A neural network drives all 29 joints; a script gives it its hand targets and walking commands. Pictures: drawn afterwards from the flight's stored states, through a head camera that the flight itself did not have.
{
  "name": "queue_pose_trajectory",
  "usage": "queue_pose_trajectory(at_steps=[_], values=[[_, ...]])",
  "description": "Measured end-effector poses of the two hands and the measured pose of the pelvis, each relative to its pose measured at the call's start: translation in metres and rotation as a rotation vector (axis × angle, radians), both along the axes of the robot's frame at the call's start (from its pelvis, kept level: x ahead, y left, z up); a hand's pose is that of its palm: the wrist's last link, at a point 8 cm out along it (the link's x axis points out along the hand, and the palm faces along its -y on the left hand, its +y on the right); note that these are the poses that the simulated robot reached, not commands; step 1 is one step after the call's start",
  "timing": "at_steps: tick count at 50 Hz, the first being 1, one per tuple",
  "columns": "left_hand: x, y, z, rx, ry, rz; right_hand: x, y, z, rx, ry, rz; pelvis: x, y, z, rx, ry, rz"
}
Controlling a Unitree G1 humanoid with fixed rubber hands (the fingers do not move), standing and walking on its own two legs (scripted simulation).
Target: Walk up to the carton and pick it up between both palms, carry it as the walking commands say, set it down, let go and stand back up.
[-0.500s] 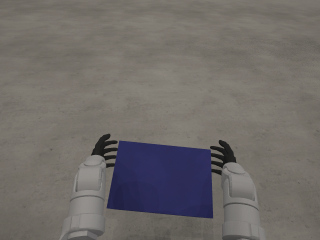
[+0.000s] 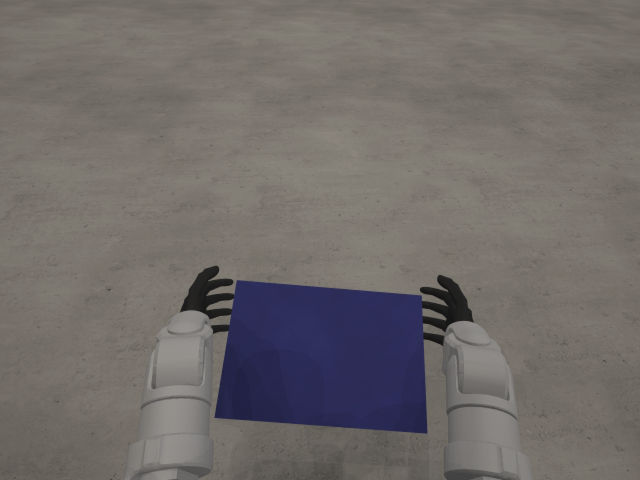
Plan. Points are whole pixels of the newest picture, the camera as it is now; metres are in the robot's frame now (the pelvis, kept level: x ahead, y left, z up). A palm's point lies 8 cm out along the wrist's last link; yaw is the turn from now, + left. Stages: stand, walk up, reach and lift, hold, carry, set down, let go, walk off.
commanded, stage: reach and lift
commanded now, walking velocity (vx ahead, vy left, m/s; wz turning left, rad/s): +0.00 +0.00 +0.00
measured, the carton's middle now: (321, 359) +0.30 +0.00 -0.05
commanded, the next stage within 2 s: hold in 0.38 s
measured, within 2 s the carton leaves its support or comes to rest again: neither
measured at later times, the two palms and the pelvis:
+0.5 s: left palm (194, 330) +0.28 +0.17 +0.04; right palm (459, 338) +0.28 -0.17 +0.05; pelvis +0.00 +0.00 +0.00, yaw +0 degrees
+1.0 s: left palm (194, 329) +0.28 +0.17 +0.05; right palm (459, 337) +0.28 -0.17 +0.05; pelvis +0.00 +0.00 +0.00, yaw +0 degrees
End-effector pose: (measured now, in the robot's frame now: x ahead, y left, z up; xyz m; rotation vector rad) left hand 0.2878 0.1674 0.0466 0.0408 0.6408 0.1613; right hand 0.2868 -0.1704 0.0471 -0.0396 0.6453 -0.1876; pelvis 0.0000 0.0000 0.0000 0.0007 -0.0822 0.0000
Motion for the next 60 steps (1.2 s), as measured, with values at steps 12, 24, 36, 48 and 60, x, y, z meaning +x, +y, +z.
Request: queue_pose_trajectory(at_steps=[12, 24, 36, 48, 60], values=[[-0.004, -0.001, -0.002, 0.002, 0.002, -0.002, -0.003, -0.001, 0.000, -0.003, -0.001, 0.007, 0.003, -0.001, 0.001, 0.001, 0.002, 0.000], [-0.011, 0.000, -0.002, 0.004, 0.004, -0.003, -0.009, -0.001, 0.000, -0.002, -0.003, 0.013, 0.001, -0.001, 0.000, 0.001, -0.007, 0.003], [-0.013, 0.000, -0.002, 0.003, 0.005, 0.000, -0.010, 0.000, 0.000, 0.001, -0.005, 0.012, -0.004, 0.000, 0.000, 0.001, -0.012, 0.004], [-0.010, 0.000, -0.001, 0.003, 0.004, 0.000, -0.007, 0.000, 0.000, 0.001, -0.007, 0.011, -0.003, 0.000, 0.000, 0.001, -0.009, 0.003], [-0.010, 0.000, -0.002, 0.005, 0.006, -0.001, -0.007, 0.000, -0.002, -0.003, -0.004, 0.013, 0.000, 0.000, 0.000, 0.002, -0.005, 0.002]])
